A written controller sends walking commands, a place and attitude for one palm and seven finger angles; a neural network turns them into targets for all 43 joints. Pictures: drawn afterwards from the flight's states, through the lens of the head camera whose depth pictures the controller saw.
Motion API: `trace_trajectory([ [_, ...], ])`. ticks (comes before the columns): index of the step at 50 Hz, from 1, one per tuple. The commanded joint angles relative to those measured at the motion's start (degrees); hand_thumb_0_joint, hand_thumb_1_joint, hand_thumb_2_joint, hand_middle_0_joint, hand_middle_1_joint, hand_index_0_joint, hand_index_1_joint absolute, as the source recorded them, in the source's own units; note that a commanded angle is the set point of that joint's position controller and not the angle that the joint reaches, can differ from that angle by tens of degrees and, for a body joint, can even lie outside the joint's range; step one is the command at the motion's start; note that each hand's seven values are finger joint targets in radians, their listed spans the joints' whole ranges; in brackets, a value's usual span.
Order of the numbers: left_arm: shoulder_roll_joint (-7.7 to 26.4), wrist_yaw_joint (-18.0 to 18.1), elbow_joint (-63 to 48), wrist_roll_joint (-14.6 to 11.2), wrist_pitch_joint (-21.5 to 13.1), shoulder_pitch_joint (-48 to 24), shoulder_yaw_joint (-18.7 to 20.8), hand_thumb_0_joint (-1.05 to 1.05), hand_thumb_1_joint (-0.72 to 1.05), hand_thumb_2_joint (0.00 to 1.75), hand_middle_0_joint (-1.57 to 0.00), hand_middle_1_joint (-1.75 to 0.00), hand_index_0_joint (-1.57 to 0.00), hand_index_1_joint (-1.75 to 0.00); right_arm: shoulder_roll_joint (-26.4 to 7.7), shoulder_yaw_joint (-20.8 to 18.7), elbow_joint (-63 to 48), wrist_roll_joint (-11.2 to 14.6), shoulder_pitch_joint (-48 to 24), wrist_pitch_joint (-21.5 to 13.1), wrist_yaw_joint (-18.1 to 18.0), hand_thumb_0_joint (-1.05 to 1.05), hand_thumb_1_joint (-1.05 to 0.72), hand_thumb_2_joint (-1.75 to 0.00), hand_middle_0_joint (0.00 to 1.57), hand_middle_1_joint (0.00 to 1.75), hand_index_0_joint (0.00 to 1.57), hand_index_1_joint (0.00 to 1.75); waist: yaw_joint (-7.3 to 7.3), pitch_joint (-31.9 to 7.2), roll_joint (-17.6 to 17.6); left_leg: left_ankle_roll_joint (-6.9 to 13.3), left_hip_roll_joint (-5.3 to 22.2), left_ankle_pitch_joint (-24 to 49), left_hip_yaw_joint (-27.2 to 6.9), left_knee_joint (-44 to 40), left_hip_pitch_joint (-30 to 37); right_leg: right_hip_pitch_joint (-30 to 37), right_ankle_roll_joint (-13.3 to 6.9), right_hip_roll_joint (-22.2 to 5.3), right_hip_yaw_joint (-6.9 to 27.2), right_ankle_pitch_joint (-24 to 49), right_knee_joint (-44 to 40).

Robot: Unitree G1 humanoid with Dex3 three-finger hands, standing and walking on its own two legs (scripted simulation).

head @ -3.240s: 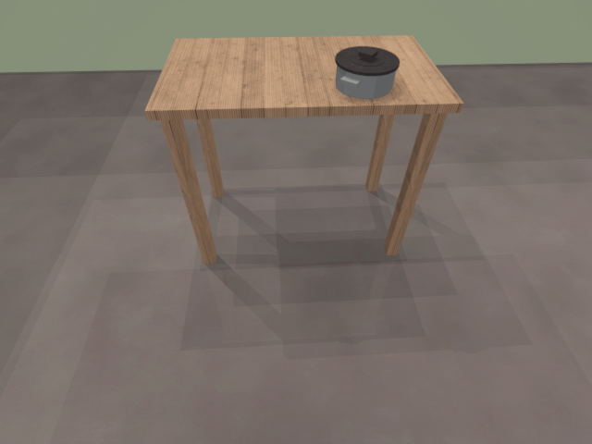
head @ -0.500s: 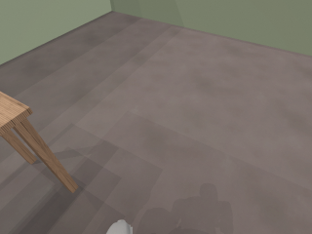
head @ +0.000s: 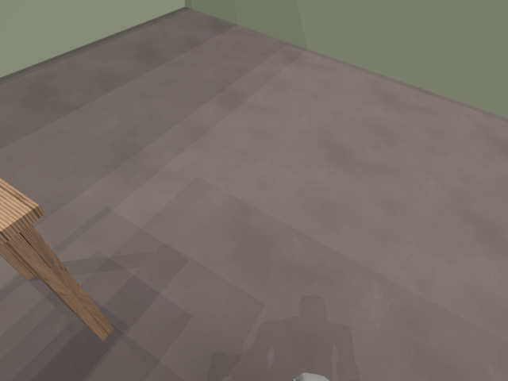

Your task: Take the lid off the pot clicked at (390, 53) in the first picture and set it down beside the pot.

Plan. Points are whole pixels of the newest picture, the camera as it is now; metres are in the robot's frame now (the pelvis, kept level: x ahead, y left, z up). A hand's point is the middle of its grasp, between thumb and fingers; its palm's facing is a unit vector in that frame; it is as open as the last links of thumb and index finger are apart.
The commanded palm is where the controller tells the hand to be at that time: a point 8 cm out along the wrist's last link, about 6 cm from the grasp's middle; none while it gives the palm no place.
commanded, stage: turn to face it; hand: left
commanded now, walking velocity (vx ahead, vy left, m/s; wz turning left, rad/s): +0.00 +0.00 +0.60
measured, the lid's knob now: out of the picture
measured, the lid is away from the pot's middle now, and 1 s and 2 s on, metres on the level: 0.00 0.00 0.00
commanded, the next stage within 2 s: take the last steps up to it in 1.60 s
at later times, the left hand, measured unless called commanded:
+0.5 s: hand out of the picture +0.07 +0.14 -0.14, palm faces +0.32 -0.90 -0.28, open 7.4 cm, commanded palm none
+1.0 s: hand out of the picture -0.12 +0.17 -0.18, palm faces +0.65 -0.72 -0.25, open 7.4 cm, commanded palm none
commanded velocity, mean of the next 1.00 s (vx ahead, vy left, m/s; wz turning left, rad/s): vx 0.00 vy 0.00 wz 0.60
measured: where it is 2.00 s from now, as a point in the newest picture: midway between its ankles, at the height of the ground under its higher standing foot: outside the picture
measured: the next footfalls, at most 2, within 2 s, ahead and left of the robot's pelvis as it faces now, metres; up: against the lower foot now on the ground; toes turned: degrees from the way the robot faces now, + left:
right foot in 0.32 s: +0.06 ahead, -0.15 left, +0.00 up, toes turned +12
left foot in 0.82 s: -0.02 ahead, +0.07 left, +0.00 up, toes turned +38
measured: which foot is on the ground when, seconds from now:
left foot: down 0.00-0.32, up 0.34-0.80, down 0.82-1.00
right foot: up 0.00-0.30, down 0.32-0.82, up 0.84-1.00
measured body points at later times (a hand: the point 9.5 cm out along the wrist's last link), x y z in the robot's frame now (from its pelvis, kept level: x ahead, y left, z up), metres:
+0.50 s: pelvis +0.02 -0.07 +0.00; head +0.05 -0.10 +0.45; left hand +0.06 +0.19 -0.12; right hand +0.12 -0.32 -0.16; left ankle -0.03 +0.06 -0.64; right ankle +0.02 -0.16 -0.74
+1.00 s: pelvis +0.00 -0.02 -0.01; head +0.01 +0.03 +0.44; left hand -0.15 +0.21 -0.16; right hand +0.27 -0.13 -0.12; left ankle -0.05 +0.05 -0.74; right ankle +0.07 -0.17 -0.65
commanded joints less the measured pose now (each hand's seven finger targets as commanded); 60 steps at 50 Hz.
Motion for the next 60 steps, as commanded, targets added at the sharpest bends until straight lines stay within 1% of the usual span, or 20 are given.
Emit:
trace_trajectory([
  [1, 4.6, 0.0, -3.9, 0.1, 0.2, 0.7, 1.5, 0.0, 0.9, 0.9, -0.2, -0.3, -0.2, -0.3, -9.1, -2.3, -4.1, -0.2, 2.1, -0.8, 0.0, 0.0, -0.9, -0.9, 0.2, 0.3, 0.2, 0.3, -0.2, -0.4, 9.1, 4.7, 14.4, 5.8, -19.0, -10.1, 1.2, -2.5, 0.7, 0.2, 0.1, 0.0, -2.8],
  [7, 4.9, 0.1, -8.3, -0.6, -0.1, -6.6, 1.2, 0.0, 0.9, 0.9, -0.2, -0.3, -0.2, -0.3, -10.7, -3.3, -4.1, -0.6, 5.8, -0.1, -0.3, 0.0, -0.9, -0.9, 0.2, 0.3, 0.2, 0.3, -2.27, -2.7, 10.8, 6.3, 14.8, 17.4, -25.0, -5.3, 5.6, -0.3, 0.0, 2.7, 0.9, -7.0, -11.8],
  [13, 6.1, 0.6, -8.7, -1.4, -0.9, -2.0, 1.1, 0.0, 0.9, 0.9, -0.2, -0.3, -0.2, -0.3, -11.5, -4.2, -6.0, -0.2, 2.2, 0.6, -0.1, 0.0, -0.9, -0.9, 0.2, 0.3, 0.2, 0.3, 0.47, -5.7, 10.2, 3.3, 11.2, 21.5, -26.6, 0.8, -1.3, 17.1, -1.4, 5.0, 0.5, 1.0, -32.2],
  [14, 7.3, 0.8, -8.4, -1.5, -1.4, -0.2, 1.4, 0.0, 0.9, 0.9, -0.2, -0.3, -0.2, -0.3, -10.5, -4.1, -6.5, 0.2, 1.9, 0.6, 0.2, 0.0, -0.9, -0.9, 0.2, 0.3, 0.2, 0.3, 1.39, -6.8, 6.8, 0.5, 9.2, 14.7, -24.7, 3.5, -6.0, 25.3, -1.7, 2.5, 1.8, 7.3, -40.9],
  [15, 11.3, 1.2, -8.4, -0.9, -1.8, 1.0, 2.1, 0.0, 0.9, 0.9, -0.2, -0.3, -0.2, -0.3, -7.2, -3.8, -6.9, 0.9, 2.8, 0.6, 0.6, 0.0, -0.9, -0.9, 0.2, 0.3, 0.2, 0.3, 1.46, -8.5, -4.8, -4.0, 4.2, -4.2, -17.3, 11.1, -16.9, 36.5, -4.7, -9.4, 11.2, 10.1, -45.7],
  [16, 14.9, 1.2, -8.9, -0.4, -1.7, 1.1, 2.6, 0.0, 0.9, 0.9, -0.2, -0.3, -0.2, -0.3, -6.0, -3.8, -8.5, 0.4, 2.5, 0.6, 0.2, 0.0, -0.9, -0.9, 0.2, 0.3, 0.2, 0.3, 1.65, -6.6, -15.0, -8.2, -2.4, -23.7, -5.5, 24.0, -24.4, 35.5, -11.4, -23.0, 21.5, 20.2, -44.5],
  [17, 14.6, 1.1, -9.6, -0.5, -1.4, 0.6, 2.1, 0.0, 0.9, 0.9, -0.2, -0.3, -0.2, -0.3, -8.5, -4.4, -8.6, -0.4, 1.8, 0.9, 0.3, 0.0, -0.9, -0.9, 0.2, 0.3, 0.2, 0.3, 1.27, -4.8, -8.6, -7.8, 0.4, -24.0, -6.4, 35.2, -21.5, 26.2, -14.6, -24.3, 17.9, 22.1, -43.6],
  [20, 9.1, 1.0, -10.8, -0.8, -1.9, -6.0, 0.8, 0.0, 0.9, 0.9, -0.2, -0.3, -0.2, -0.3, -7.4, -4.1, -6.2, -0.5, 2.0, 2.7, 1.6, 0.0, -0.9, -0.9, 0.2, 0.3, 0.2, 0.3, -2.6, 1.0, -5.2, -9.3, 4.0, -13.7, -4.4, 45.5, -21.1, 21.0, -12.2, -14.5, 4.7, 25.4, -42.2],
  [22, 8.8, 0.8, -9.8, -0.7, -2.2, -2.8, 0.5, 0.0, 0.9, 0.9, -0.2, -0.3, -0.2, -0.3, -6.8, -3.8, -6.6, -0.5, 0.0, 3.0, 2.0, 0.0, -0.9, -0.9, 0.2, 0.3, 0.2, 0.3, -1.49, 2.6, -6.2, -10.0, 4.2, -10.9, -2.9, 47.0, -21.5, 20.3, -10.9, -13.1, 0.7, 28.2, -41.7],
  [27, 10.5, 0.7, -8.7, -0.2, -2.1, 2.4, 0.9, 0.0, 0.9, 0.9, -0.2, -0.3, -0.2, -0.3, -7.6, -3.5, -8.8, -0.6, -5.9, 3.8, 2.4, 0.0, -0.9, -0.9, 0.2, 0.3, 0.2, 0.3, 0.63, 2.9, -7.0, -10.9, 5.5, -10.5, -1.4, 43.1, -22.0, 23.3, -11.5, -14.4, -1.1, 25.0, -41.8],
  [35, 13.3, 0.4, -7.2, 0.5, -1.4, 7.5, 1.7, 0.0, 0.9, 0.9, -0.2, -0.3, -0.2, -0.3, -6.9, -1.7, -12.2, 0.0, -14.5, 3.0, 2.9, 0.0, -0.9, -0.9, 0.2, 0.3, 0.2, 0.3, 3.37, -0.3, -9.9, -9.2, 4.7, -13.4, 3.7, 23.8, -13.3, 26.4, -11.5, -16.2, -5.6, 35.4, -36.8],
  [37, 14.3, 0.3, -7.1, 0.6, -1.1, 7.3, 2.1, 0.0, 0.9, 0.9, -0.2, -0.3, -0.2, -0.3, -7.1, -1.5, -12.5, 0.2, -13.9, 2.4, 2.8, 0.0, -0.9, -0.9, 0.2, 0.3, 0.2, 0.3, 3.35, -2.4, -10.5, -8.1, 4.1, -13.2, 4.9, 17.6, -9.4, 27.2, -11.0, -16.9, -6.7, 36.6, -34.4],
  [39, 15.0, 0.1, -6.8, 0.2, -1.1, 6.5, 2.3, 0.0, 0.9, 0.9, -0.2, -0.3, -0.2, -0.3, -8.7, -1.9, -11.9, 0.0, -9.5, 1.8, 2.6, 0.0, -0.9, -0.9, 0.2, 0.3, 0.2, 0.3, 0.72, -5.2, -8.6, -7.2, 3.0, -5.5, 6.1, 5.9, -0.7, 25.7, -8.1, -16.0, -10.7, 35.6, -26.9],
  [40, 14.3, -0.1, -7.0, -0.3, -1.0, 6.3, 2.3, 0.0, 0.9, 0.9, -0.2, -0.3, -0.2, -0.3, -11.8, -2.8, -10.7, -0.3, -4.4, 1.1, 2.5, 0.0, -0.9, -0.9, 0.2, 0.3, 0.2, 0.3, -2.13, -8.8, -3.1, -5.7, 5.8, 5.0, 2.4, -1.6, 10.9, 19.0, -5.4, -15.0, -12.0, 29.7, -15.9],
  [41, 10.7, -0.7, -9.4, -0.9, -1.0, 5.3, 1.7, 0.0, 0.9, 0.9, -0.2, -0.3, -0.2, -0.3, -19.7, -4.7, -10.2, -0.4, -0.1, 0.5, 2.1, 0.0, -0.9, -0.9, 0.2, 0.3, 0.2, 0.3, -4.6, -11.5, 16.8, 1.3, 22.7, 29.8, -19.0, -2.3, 23.6, -0.5, -0.1, -5.6, -12.5, -9.5, -1.9],
  [42, 10.0, -0.4, -11.0, -0.6, -0.3, 2.8, 0.8, 0.0, 0.9, 0.9, -0.2, -0.3, -0.2, -0.3, -22.0, -5.1, -9.0, 0.7, 3.0, 0.9, 1.8, 0.0, -0.9, -0.9, 0.2, 0.3, 0.2, 0.3, -5.27, -12.9, 18.4, 7.4, 28.5, 49.9, -23.9, -0.8, 23.7, -6.0, 0.7, -3.2, -5.8, -21.9, 5.2],
  [43, 11.2, -0.1, -11.3, -0.4, 0.2, 1.6, 1.0, 0.0, 0.9, 0.9, -0.2, -0.3, -0.2, -0.3, -20.7, -4.5, -9.0, 0.6, 1.5, 1.4, 1.7, 0.0, -0.9, -0.9, 0.2, 0.3, 0.2, 0.3, -4.26, -10.1, 11.5, 8.2, 27.9, 41.3, -17.0, -0.7, 19.0, -4.7, 0.1, -5.0, -3.7, -19.3, 7.4],
  [45, 10.8, -0.2, -9.1, -0.2, 0.6, 0.4, 1.6, 0.0, 0.9, 0.9, -0.2, -0.3, -0.2, -0.3, -16.6, -3.6, -10.2, 0.0, -5.1, 0.9, 0.6, 0.0, -0.9, -0.9, 0.2, 0.3, 0.2, 0.3, -2.15, -4.5, 13.9, 5.4, 20.5, 35.0, -15.5, -2.3, 12.1, -5.9, 1.0, -4.5, -1.3, -11.7, 9.2],
  [48, 11.1, -0.9, -7.5, -0.3, 0.6, 3.0, 1.7, 0.0, 0.9, 0.9, -0.2, -0.3, -0.2, -0.3, -14.5, -2.7, -11.4, 0.2, -8.9, 0.4, 0.7, 0.0, -0.9, -0.9, 0.2, 0.3, 0.2, 0.3, 0.28, -2.8, 10.3, 3.0, 15.2, 29.0, -11.4, -3.8, 6.7, -1.7, 1.2, -3.1, -1.4, -5.0, 7.4],
  [60, 8.7, -0.1, -12.3, -0.9, 0.2, -5.3, 0.9, 0.0, 0.9, 0.9, -0.2, -0.3, -0.2, -0.3, -14.0, -3.9, -9.9, -0.6, -3.3, 1.0, 0.9, 0.0, -0.9, -0.9, 0.2, 0.3, 0.2, 0.3, -1.65, -2.8, 11.5, 5.3, 14.2, 19.8, -22.6, -3.3, 4.8, 3.7, 0.9, 1.4, -0.2, -7.5, -13.0],
])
